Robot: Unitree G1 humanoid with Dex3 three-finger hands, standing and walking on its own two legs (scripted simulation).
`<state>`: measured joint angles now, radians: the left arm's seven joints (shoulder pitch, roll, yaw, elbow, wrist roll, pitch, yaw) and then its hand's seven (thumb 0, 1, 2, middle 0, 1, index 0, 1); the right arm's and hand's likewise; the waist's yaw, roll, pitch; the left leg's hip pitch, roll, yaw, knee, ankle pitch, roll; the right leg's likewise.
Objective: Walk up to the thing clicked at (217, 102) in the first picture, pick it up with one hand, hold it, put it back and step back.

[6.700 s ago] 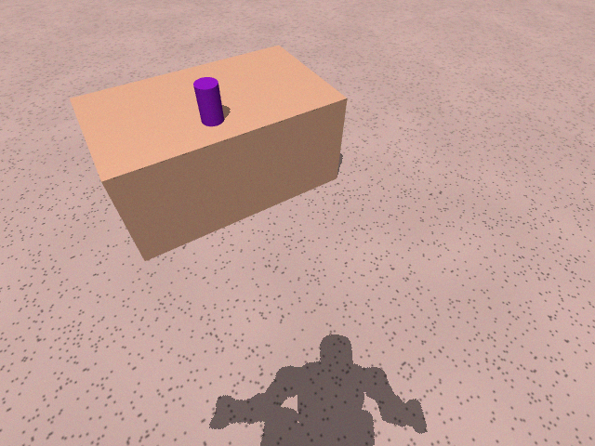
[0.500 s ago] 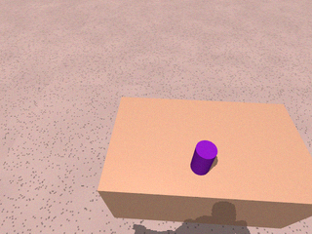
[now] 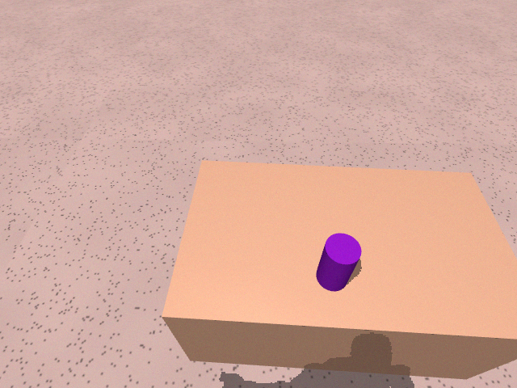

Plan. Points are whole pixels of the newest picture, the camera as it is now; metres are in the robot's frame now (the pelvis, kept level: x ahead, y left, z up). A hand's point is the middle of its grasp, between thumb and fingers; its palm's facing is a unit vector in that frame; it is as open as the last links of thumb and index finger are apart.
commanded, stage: stand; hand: right
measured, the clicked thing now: (337, 263) +0.45 -0.18 -0.26
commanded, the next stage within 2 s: go down in 0.28 s
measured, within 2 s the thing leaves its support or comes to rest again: neither
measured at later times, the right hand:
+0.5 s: hand out of the picture +0.11 -0.24 -0.15, palm faces +0.03 +0.95 -0.32, open 8.3 cm
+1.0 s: hand out of the picture +0.14 -0.26 -0.14, palm faces +0.08 +0.94 -0.32, open 17.0 cm
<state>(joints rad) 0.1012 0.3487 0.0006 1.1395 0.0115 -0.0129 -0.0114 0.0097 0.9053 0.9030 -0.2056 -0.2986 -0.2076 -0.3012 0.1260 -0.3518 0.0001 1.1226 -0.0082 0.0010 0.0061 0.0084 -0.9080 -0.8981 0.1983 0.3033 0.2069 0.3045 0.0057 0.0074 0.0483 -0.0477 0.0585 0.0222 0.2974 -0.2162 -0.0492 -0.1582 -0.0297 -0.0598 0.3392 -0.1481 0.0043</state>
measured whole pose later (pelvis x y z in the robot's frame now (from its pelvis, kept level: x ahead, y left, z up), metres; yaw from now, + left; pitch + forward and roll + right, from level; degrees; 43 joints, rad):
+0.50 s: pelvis -0.01 +0.00 -0.01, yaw +0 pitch +0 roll +0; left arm 0.09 0.33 0.03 0.97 -0.06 -0.08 0.02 0.01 0.80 0.80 -0.14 -0.21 -0.14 -0.22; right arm 0.08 -0.33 -0.01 0.97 0.04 0.00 -0.01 0.01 -0.80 -0.79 0.13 0.22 0.14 0.22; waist 0.01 -0.01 0.08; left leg -0.17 0.06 0.03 0.43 -0.26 -0.04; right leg -0.28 -0.04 -0.05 0.45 -0.18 0.00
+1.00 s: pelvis -0.01 +0.01 -0.03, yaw -1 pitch +7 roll +1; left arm 0.21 0.28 0.09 0.64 -0.01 -0.11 0.06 0.00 -0.42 0.08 -0.07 -0.05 -0.07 -0.06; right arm 0.14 -0.38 -0.18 0.64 -0.01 0.26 0.11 0.00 0.42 -0.08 0.03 0.07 0.04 0.07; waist 0.02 -0.02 -0.03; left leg -0.40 0.04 0.05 0.66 -0.38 -0.03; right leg -0.51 -0.06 -0.02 0.68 -0.28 0.02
